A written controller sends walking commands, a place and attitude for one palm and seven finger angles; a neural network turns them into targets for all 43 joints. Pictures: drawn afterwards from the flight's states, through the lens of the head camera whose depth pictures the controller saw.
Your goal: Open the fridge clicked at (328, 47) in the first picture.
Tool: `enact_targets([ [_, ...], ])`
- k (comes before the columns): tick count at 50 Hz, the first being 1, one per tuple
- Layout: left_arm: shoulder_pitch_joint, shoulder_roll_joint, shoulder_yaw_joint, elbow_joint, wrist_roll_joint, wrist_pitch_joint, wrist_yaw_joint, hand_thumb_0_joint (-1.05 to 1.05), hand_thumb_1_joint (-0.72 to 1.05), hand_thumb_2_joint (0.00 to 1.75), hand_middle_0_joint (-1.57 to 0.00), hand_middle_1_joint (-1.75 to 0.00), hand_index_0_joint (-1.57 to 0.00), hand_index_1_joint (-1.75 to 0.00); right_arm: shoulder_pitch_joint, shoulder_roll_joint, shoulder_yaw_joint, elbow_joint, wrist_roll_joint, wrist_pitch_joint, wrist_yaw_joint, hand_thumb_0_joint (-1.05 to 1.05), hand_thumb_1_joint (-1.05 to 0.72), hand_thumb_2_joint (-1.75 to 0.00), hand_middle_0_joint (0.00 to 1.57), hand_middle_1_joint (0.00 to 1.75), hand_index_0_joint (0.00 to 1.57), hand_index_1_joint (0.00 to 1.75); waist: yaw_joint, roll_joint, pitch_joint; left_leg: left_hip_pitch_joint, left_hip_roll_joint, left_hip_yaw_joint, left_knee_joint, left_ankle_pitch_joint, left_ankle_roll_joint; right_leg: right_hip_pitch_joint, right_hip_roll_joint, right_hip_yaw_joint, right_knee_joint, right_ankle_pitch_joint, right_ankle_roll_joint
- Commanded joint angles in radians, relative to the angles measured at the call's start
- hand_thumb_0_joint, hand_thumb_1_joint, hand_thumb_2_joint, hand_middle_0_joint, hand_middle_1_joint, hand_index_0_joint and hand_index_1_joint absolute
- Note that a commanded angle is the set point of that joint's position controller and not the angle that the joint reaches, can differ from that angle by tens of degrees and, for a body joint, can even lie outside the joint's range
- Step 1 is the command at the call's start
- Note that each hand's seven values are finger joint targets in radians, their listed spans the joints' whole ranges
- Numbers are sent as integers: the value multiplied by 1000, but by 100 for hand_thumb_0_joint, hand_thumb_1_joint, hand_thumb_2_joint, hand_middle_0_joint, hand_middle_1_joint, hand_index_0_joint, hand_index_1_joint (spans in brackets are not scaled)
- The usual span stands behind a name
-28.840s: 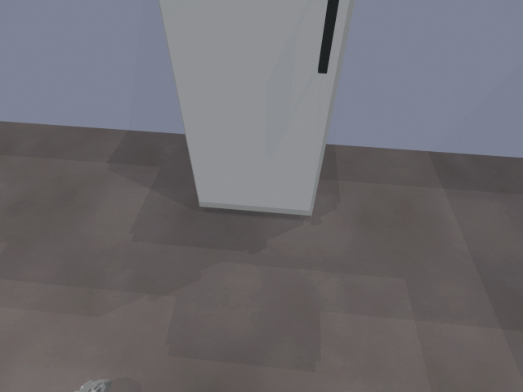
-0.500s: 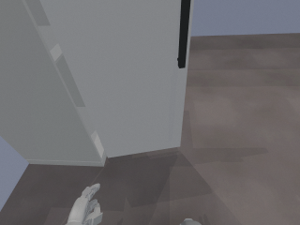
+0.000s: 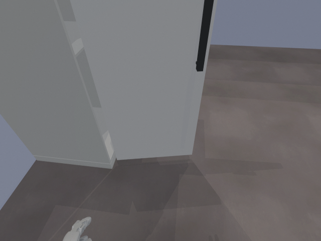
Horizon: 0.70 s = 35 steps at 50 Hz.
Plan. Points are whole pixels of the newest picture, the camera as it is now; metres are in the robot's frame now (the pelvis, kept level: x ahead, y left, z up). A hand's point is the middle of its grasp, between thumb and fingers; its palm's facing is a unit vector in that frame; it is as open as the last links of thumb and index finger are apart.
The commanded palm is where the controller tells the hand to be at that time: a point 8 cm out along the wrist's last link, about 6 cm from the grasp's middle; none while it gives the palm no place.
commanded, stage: stop stepping back and stand still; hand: right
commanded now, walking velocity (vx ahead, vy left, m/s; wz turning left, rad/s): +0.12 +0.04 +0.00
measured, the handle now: (203, 29) +0.83 -0.13 +0.20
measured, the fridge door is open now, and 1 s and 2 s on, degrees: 78 78 78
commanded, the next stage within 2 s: let the arm hang, fingers relaxed in 0.18 s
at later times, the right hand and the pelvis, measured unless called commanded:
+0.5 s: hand out of the picture +0.15 -0.21 -0.12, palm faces +0.07 +0.96 -0.29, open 7.4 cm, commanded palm none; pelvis +0.00 +0.00 -0.01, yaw -4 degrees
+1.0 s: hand out of the picture +0.04 -0.21 -0.16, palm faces +0.01 +0.98 -0.22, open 7.3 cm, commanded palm none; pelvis +0.03 -0.02 +0.01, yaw -1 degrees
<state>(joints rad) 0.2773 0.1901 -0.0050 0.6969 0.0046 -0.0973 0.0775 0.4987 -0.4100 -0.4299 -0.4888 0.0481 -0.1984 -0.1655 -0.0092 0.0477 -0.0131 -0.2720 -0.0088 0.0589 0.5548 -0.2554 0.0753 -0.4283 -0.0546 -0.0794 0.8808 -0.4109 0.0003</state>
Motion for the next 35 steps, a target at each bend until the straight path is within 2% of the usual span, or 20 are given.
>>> enact_targets([
  [1, -137, 136, 35, -173, 4, -77, 31, 0, 90, 90, -20, -30, -20, -30, -158, -155, -59, -133, -3, -50, -22, 0, -90, -90, 20, 30, 20, 30, 32, -31, 12, -197, 159, -168, -138, -431, 40, 282, 2, -5, -369, -44, -39],
  [2, -142, 165, 39, -185, 7, -86, 34, 0, 90, 90, -20, -30, -20, -30, -172, -149, -56, -171, -1, -58, -20, 0, -90, -90, 20, 30, 20, 30, 31, -204, 21, -248, 74, -115, 63, -357, -5, 299, -116, 214, -525, -164, -99],
  [3, -156, 169, 35, -208, 1, -83, 33, 0, 90, 90, -20, -30, -20, -30, -162, -158, -66, -185, -2, -63, -23, 0, -90, -90, 20, 30, 20, 30, 22, -342, 34, -298, -20, 9, 277, -265, -63, 301, -274, 461, -659, -186, -155],
  [4, -164, 153, 41, -202, 6, -76, 28, 0, 90, 90, -20, -30, -20, -30, -161, -197, -103, -180, -7, -68, -16, 0, -90, -90, 20, 30, 20, 30, 16, -263, 22, -263, -11, -34, 408, -248, -74, 233, -297, 478, -702, -187, -179],
  [6, -180, 141, 41, -198, 8, -79, 3, 0, 90, 90, -20, -30, -20, -30, -87, -189, -101, -206, -5, -54, -1, 0, -90, -90, 20, 30, 20, 30, 12, -279, 31, -145, 28, -60, 359, -214, -73, 77, -261, 399, -707, -269, -164],
  [8, -190, 125, 25, -199, 4, -86, -7, 0, 90, 90, -20, -30, -20, -30, -75, -198, -108, -255, -9, -47, -7, 0, -90, -90, 20, 30, 20, 30, 0, -299, 41, 13, 12, -13, 180, -196, -71, -7, -207, 259, -671, -234, -122],
  [10, -172, 135, 32, -209, 0, -83, -10, 0, 90, 90, -20, -30, -20, -30, -25, -206, -121, -237, -13, -40, -16, 0, -90, -90, 20, 30, 20, 30, -3, -189, 23, 167, 6, -8, -52, -127, -55, -73, -133, 143, -519, -212, -68],
  [11, -167, 129, 40, -218, 0, -79, -10, 0, 90, 90, -20, -30, -20, -30, -29, -211, -124, -234, -12, -38, -17, 0, -90, -90, 20, 30, 20, 30, 5, -55, 30, 130, 78, -152, -172, -177, -9, -83, -49, 59, -342, -153, -36],
  [12, -162, 120, 39, -221, 5, -78, -11, 0, 90, 90, -20, -30, -20, -30, -49, -226, -138, -233, -4, -38, -19, 0, -90, -90, 20, 30, 20, 30, 12, 82, 26, 62, 217, -392, -285, -227, 64, -81, 18, 22, -165, -71, -10],
  [13, -160, 114, 38, -195, 3, -79, -16, 0, 90, 90, -20, -30, -20, -30, -82, -217, -131, -219, 3, -32, -22, 0, -90, -90, 20, 30, 20, 30, 7, 133, 2, 21, 299, -515, -341, -229, 97, -51, 39, 17, -43, -32, 5],
  [14, -160, 253, 98, 13, 19, -85, -105, 0, 90, 90, -20, -30, -20, -30, -106, 19, 275, 611, -104, 117, 109, 0, -90, -90, 20, 30, 20, 30, 63, 29, 28, -13, 381, -280, -131, 483, 101, -150, -55, 61, 68, -59, -2],
  [15, -75, 187, 97, 5, -1, -5, -94, 0, 90, 90, -20, -30, -20, -30, -97, 23, 275, 652, -97, 171, 141, 0, -90, -90, 20, 30, 20, 30, 67, 2, -81, -25, 311, -244, -61, 487, 105, -6, -34, 84, 35, -116, 17],
  [16, -22, 146, 70, -12, -1, 41, -92, 0, 90, 90, -20, -30, -20, -30, -139, 64, 303, 664, -81, 182, 145, 0, -90, -90, 20, 30, 20, 30, 61, 79, -102, 43, 256, -151, -27, 502, 89, -16, -3, 27, -23, -50, 19],
  [18, 1, 159, 67, -17, 5, 79, -93, 0, 90, 90, -20, -30, -20, -30, -233, 59, 343, 762, -72, 193, 141, 0, -90, -90, 20, 30, 20, 30, 67, 213, -67, 31, 223, -88, 7, 487, 55, 51, 12, 11, -180, 79, 6],
  [20, -32, 191, 65, -9, 21, 101, -87, 0, 90, 90, -20, -30, -20, -30, -266, 58, 375, 880, -68, 205, 143, 0, -90, -90, 20, 30, 20, 30, 49, 128, -14, -126, 165, -81, 22, 200, -16, 166, -67, 145, -312, 290, -50],
  [22, -109, 220, 53, 8, 39, 112, -80, 0, 90, 90, -20, -30, -20, -30, -288, 62, 386, 999, -76, 214, 147, 0, -90, -90, 20, 30, 20, 30, 11, 50, 50, -68, 87, -71, -66, -152, -57, 20, -129, 186, -441, 66, -78],
  [24, -111, 193, 40, 64, 43, 119, -81, 0, 90, 90, -20, -30, -20, -30, -319, 32, 385, 1123, -75, 218, 149, 0, -90, -90, 20, 30, 20, 30, 13, -68, 68, -18, 102, -96, -103, -157, -48, -2, -79, 136, -485, 18, -49],
  [28, -69, 147, 26, 169, 30, 120, -65, 0, 90, 90, -20, -30, -20, -30, -300, 30, 401, 1319, -68, 193, 146, 0, -90, -90, 20, 30, 20, 30, 26, -86, 12, 13, 128, -169, -234, -91, -27, 146, -41, 66, -466, 85, -24],
  [31, -26, 106, 30, 234, 29, 110, -56, 0, 90, 90, -20, -30, -20, -30, -273, 75, 397, 1402, -65, 180, 141, 0, -90, -90, 20, 30, 20, 30, 30, -187, -58, 81, 138, -164, -252, 55, -20, 214, -52, 55, -472, 161, -23],
  [35, 13, 98, 31, 302, 20, 110, -50, 0, 90, 90, -20, -30, -20, -30, -273, 89, 412, 1490, -62, 181, 139, 0, -90, -90, 20, 30, 20, 30, 32, -100, -8, 88, 127, -131, -271, 97, -24, 225, -73, 57, -513, 191, -21],
])
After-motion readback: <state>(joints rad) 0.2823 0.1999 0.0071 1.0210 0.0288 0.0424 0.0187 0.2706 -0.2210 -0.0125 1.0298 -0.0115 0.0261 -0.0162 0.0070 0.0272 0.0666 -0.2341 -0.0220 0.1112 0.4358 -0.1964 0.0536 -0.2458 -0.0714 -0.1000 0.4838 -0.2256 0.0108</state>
